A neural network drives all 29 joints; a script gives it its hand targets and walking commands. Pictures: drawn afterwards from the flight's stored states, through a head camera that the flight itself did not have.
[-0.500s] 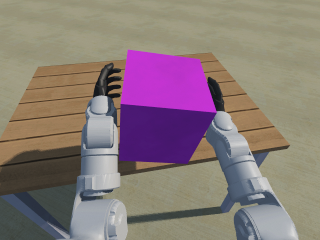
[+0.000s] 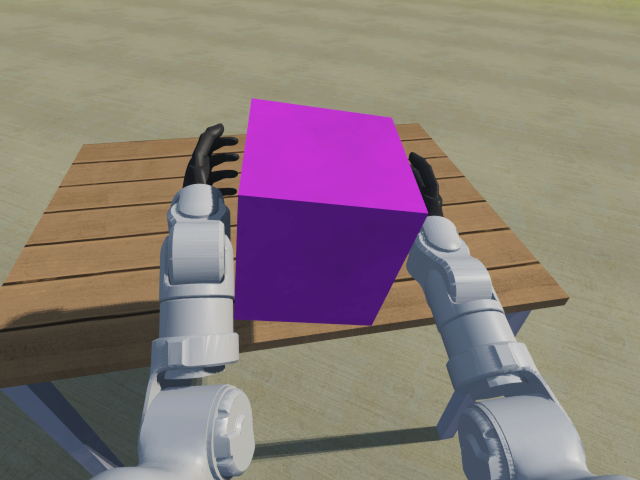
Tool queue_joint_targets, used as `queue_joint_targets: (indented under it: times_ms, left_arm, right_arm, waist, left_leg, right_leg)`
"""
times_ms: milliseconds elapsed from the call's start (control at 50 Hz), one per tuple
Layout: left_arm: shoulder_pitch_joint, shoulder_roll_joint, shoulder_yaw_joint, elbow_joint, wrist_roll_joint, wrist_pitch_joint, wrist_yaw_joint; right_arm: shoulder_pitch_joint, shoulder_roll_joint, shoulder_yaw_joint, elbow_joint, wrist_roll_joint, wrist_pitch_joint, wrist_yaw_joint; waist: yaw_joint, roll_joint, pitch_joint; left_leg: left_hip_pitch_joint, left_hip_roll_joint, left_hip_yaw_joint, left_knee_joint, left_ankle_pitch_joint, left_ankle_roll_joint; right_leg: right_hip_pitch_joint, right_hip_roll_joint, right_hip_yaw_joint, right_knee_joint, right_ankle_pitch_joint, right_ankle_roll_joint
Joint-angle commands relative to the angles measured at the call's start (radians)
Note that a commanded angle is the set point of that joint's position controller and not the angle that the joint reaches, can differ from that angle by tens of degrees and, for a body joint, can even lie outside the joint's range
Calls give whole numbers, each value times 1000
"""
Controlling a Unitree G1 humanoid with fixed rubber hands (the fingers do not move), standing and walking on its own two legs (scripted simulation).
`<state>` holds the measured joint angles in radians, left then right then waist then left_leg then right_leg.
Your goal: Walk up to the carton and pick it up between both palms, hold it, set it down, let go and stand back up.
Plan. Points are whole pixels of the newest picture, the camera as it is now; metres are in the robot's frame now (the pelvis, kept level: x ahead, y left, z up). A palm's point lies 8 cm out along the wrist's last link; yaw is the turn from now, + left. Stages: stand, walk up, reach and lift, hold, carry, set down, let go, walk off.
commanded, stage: hold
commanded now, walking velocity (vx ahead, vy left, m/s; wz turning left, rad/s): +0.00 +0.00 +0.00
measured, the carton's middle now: (314, 216) +0.37 +0.00 +0.18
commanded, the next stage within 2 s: none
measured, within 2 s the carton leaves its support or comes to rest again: neither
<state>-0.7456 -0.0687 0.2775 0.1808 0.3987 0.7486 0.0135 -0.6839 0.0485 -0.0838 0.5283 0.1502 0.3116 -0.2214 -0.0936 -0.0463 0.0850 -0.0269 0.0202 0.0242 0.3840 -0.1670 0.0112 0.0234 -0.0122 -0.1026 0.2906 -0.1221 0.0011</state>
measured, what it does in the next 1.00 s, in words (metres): stands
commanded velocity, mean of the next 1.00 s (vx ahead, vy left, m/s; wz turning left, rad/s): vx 0.00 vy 0.00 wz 0.00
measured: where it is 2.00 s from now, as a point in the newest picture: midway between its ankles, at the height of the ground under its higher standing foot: outside the picture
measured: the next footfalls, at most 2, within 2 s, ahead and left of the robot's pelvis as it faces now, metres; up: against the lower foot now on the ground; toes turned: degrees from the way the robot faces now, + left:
none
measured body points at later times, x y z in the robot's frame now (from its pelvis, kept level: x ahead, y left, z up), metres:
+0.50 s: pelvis +0.00 -0.01 +0.00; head -0.03 +0.02 +0.45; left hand +0.39 +0.13 +0.22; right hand +0.38 -0.13 +0.19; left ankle +0.04 +0.11 -0.75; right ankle +0.04 -0.12 -0.75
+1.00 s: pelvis +0.01 +0.00 +0.00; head -0.03 +0.02 +0.45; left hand +0.39 +0.14 +0.22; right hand +0.38 -0.13 +0.19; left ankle +0.04 +0.11 -0.75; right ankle +0.04 -0.12 -0.75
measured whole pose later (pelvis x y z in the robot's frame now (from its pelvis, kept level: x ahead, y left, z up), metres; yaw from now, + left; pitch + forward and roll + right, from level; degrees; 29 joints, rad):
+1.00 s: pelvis +0.01 +0.00 +0.00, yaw +0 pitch -11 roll -1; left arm -0.68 -0.07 0.27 0.05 0.40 0.79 -0.01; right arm -0.66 0.03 -0.01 0.45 0.18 0.34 -0.25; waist -0.08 -0.04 0.10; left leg 0.00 0.03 0.03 0.38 -0.18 0.01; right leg 0.05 -0.01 -0.10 0.28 -0.14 0.00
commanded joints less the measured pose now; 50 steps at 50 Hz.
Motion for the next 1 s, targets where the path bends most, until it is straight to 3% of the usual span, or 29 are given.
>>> queue_joint_targets:
  times_ms: [0, 40, 140, 180, 400, 540, 700, 780, 800, 860, 980]
  left_arm:
    - [-595, -617, -427, -52, -156, -41, -137]
    - [-578, -600, -411, -36, -148, -36, -139]
    - [-583, -583, -395, -35, -143, -22, -144]
    - [-572, -568, -372, -19, -129, -17, -150]
    - [-563, -580, -448, -102, -154, -12, -163]
    - [-555, -589, -494, -169, -175, -24, -150]
    - [-497, -564, -483, -160, -166, -10, -153]
    - [-487, -581, -498, -200, -180, -5, -153]
    - [-484, -573, -491, -183, -174, -2, -153]
    - [-487, -563, -470, -154, -157, 3, -157]
    - [-516, -584, -489, -181, -166, 7, -160]
  right_arm:
    - [-958, 533, 378, -369, 74, -96, 88]
    - [-960, 533, 385, -365, 81, -95, 88]
    - [-970, 523, 387, -361, 80, -91, 81]
    - [-951, 532, 377, -333, 65, -83, 79]
    - [-867, 515, 383, -355, 81, -73, 55]
    - [-881, 540, 435, -423, 111, -78, 51]
    - [-865, 538, 458, -446, 111, -69, 46]
    - [-860, 537, 471, -483, 121, -65, 42]
    - [-872, 528, 471, -476, 120, -64, 42]
    - [-852, 533, 450, -434, 99, -59, 44]
    - [-849, 516, 429, -429, 101, -64, 48]
  waist:
    - [8, 77, -477]
    - [28, 60, -464]
    - [35, 47, -451]
    - [37, 14, -419]
    - [-29, 101, -458]
    - [-14, 110, -505]
    - [11, 65, -471]
    - [-4, 56, -499]
    - [11, 51, -487]
    - [13, 58, -438]
    - [-14, 83, -446]
  left_leg:
    - [89, -32, -12, -81, 121, -7]
    - [97, -33, -1, -84, 122, -3]
    - [87, -32, 8, -93, 108, 8]
    - [78, -39, 16, -102, 74, 22]
    - [100, -46, 6, -62, 183, -16]
    - [120, -52, -5, -34, 232, -26]
    - [111, -47, 3, -52, 214, -13]
    - [139, -45, -4, -41, 247, -17]
    - [128, -44, -2, -43, 250, -15]
    - [108, -45, 7, -56, 202, -15]
    - [130, -39, 2, -53, 227, -24]
  right_leg:
    - [75, 65, 11, -46, 18, 30]
    - [75, 67, 12, -52, 18, 39]
    - [83, 66, 18, -54, 16, 40]
    - [72, 63, 17, -66, -14, 45]
    - [103, 62, 15, -47, 90, 38]
    - [101, 63, 18, -32, 142, 44]
    - [118, 64, 14, -30, 140, 50]
    - [107, 66, 12, -29, 163, 46]
    - [106, 65, 18, -32, 162, 46]
    - [100, 65, 15, -35, 120, 47]
    - [92, 70, 8, -41, 106, 35]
